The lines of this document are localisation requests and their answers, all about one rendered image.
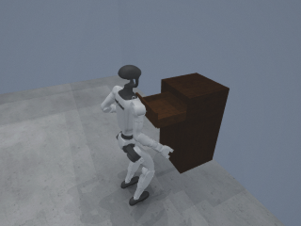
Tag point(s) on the drawer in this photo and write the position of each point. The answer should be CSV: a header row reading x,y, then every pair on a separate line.
x,y
163,109

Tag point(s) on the robot right foot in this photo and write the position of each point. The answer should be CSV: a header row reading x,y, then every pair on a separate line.
x,y
142,197

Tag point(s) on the left robot upper arm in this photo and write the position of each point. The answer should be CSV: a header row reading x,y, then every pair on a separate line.
x,y
110,99

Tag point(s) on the humanoid robot head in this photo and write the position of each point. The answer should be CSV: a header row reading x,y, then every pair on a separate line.
x,y
129,72

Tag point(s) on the robot right hand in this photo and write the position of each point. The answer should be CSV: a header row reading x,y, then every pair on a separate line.
x,y
166,151

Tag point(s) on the robot right forearm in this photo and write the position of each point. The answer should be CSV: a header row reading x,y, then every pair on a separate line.
x,y
146,141

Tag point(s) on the cabinet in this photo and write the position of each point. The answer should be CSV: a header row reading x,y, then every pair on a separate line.
x,y
194,139

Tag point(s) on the robot left forearm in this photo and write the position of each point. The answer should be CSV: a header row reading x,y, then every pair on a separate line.
x,y
113,108

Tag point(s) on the right robot upper arm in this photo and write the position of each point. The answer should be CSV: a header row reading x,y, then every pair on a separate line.
x,y
138,111

